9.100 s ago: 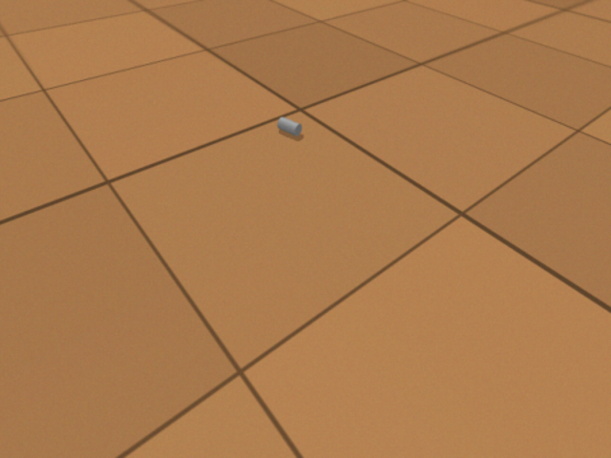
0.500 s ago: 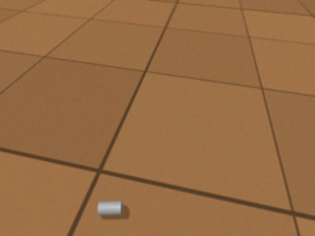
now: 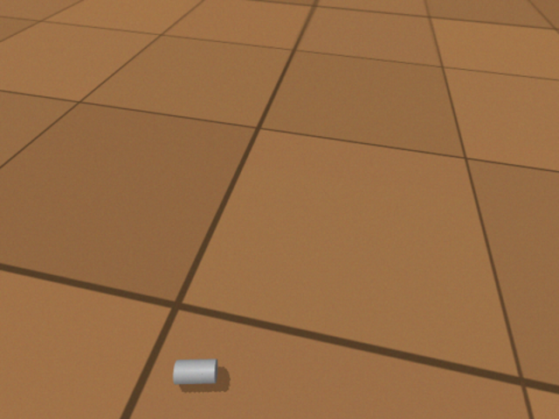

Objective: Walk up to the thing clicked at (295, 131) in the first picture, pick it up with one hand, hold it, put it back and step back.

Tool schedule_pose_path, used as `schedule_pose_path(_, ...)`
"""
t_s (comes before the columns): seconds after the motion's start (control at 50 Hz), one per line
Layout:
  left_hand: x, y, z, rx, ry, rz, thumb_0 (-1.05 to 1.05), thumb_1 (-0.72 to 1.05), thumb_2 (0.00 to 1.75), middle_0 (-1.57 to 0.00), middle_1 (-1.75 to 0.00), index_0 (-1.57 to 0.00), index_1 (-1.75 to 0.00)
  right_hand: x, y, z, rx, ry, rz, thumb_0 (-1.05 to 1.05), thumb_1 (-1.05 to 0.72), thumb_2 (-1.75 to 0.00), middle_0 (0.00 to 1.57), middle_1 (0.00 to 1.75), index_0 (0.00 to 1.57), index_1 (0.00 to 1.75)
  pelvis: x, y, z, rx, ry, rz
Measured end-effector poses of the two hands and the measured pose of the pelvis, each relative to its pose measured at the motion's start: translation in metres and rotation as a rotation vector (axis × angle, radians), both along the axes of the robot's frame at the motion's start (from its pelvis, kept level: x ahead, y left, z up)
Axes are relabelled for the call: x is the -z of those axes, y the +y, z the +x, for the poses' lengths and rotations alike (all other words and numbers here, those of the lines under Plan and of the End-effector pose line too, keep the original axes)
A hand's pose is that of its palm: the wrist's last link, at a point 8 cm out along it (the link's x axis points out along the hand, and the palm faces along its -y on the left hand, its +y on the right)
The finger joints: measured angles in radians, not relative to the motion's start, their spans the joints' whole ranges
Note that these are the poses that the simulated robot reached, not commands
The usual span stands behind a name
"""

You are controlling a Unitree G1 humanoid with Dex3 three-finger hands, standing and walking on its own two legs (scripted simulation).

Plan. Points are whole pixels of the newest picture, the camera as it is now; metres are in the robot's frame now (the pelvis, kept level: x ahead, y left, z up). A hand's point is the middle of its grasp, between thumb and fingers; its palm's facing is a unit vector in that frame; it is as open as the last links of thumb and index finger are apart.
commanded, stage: stand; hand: left
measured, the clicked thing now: (196, 371) +0.45 +0.26 -0.74
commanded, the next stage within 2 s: walk up in 0.26 s
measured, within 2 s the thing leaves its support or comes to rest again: neither
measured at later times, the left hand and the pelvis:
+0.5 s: hand out of the picture +0.08 +0.26 -0.16, palm faces +0.02 -0.94 -0.35, open 7.4 cm; pelvis +0.02 +0.00 +0.00, yaw +0 degrees
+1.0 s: hand out of the picture +0.11 +0.26 -0.16, palm faces +0.02 -0.94 -0.34, open 7.4 cm; pelvis +0.03 +0.00 -0.01, yaw +0 degrees
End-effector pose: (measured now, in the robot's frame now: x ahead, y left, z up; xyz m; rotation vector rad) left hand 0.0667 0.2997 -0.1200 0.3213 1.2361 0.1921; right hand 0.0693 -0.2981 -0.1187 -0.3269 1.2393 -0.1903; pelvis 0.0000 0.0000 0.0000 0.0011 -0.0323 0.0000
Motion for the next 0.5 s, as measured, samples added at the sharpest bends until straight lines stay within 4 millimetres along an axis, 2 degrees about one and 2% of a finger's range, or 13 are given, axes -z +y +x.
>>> schedule_pose_path(0.3, -0.001, 0.002, 0.001, -0.007, -0.005, 0.002, 0.00, 0.90, 0.90, -0.20, -0.30, -0.20, -0.30, 0.001, 0.001, 0.000, -0.001, -0.001, 0.003, 0.01, -0.90, -0.89, 0.20, 0.30, 0.20, 0.30, 0.000, 0.000, 0.001, -0.001, -0.002, 0.000)
schedule_pose_path(0.5, 0.000, 0.006, 0.002, -0.047, -0.004, 0.005, 0.00, 0.90, 0.90, -0.20, -0.30, -0.20, -0.30, 0.004, 0.002, 0.006, -0.007, 0.003, 0.004, 0.01, -0.90, -0.89, 0.20, 0.30, 0.20, 0.30, 0.002, 0.001, 0.016, -0.007, -0.001, 0.000)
